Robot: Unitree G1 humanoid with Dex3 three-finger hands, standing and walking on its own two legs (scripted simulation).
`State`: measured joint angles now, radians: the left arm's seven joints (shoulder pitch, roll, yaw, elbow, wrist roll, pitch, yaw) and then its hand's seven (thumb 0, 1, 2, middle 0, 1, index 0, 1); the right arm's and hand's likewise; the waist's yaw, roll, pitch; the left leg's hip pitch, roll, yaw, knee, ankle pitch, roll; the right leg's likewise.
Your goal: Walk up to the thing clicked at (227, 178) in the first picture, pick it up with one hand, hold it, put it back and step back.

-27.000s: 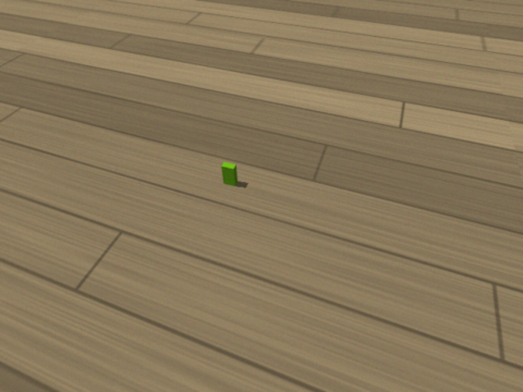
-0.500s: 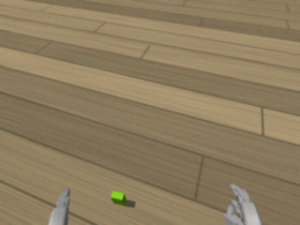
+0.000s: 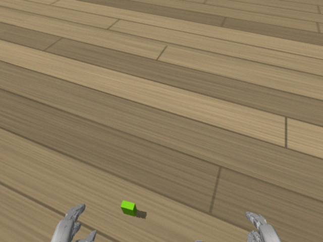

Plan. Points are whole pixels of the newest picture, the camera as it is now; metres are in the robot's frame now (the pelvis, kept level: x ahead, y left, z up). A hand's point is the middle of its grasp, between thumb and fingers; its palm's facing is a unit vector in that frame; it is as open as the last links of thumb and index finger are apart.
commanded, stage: stand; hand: left
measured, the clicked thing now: (129, 208) +0.39 +0.18 -0.67
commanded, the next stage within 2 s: none
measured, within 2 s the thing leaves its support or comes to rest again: neither
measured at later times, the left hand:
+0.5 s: hand out of the picture +0.05 +0.25 -0.12, palm faces +0.01 -0.94 -0.34, open 7.4 cm
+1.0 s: hand out of the picture +0.03 +0.24 -0.11, palm faces +0.00 -0.94 -0.34, open 7.3 cm
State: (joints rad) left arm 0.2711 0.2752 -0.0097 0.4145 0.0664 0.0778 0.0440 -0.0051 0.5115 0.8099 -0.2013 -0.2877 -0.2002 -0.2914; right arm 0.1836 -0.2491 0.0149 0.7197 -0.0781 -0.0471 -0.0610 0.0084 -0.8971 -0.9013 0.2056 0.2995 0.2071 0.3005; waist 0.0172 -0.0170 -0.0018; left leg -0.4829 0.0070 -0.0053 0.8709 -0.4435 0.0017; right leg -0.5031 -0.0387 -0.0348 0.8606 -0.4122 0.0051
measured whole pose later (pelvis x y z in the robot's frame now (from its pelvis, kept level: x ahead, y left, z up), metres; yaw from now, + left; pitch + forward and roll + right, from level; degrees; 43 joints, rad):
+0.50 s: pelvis -0.01 +0.01 +0.04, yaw +1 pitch -4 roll +0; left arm 0.20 0.32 0.01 1.03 0.03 0.00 0.02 0.00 0.91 0.90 -0.20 -0.30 -0.20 -0.30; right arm 0.17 -0.29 -0.02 1.04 -0.03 0.00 -0.01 0.01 -0.90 -0.90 0.20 0.30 0.21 0.30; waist 0.02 0.00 0.05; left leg -0.17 -0.02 0.00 0.48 -0.24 0.01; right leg -0.19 -0.06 -0.04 0.48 -0.22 0.03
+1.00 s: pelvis -0.01 -0.01 +0.05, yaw +0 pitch -4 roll +0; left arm 0.15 0.32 0.00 1.16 0.02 -0.01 0.01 0.00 0.91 0.90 -0.20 -0.30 -0.20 -0.30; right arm 0.16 -0.32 -0.02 1.14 -0.02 0.01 0.00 0.00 -0.90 -0.90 0.20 0.30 0.20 0.30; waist 0.01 0.01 0.06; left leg -0.13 0.01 -0.01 0.36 -0.17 -0.01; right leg -0.15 -0.03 -0.05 0.38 -0.16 0.01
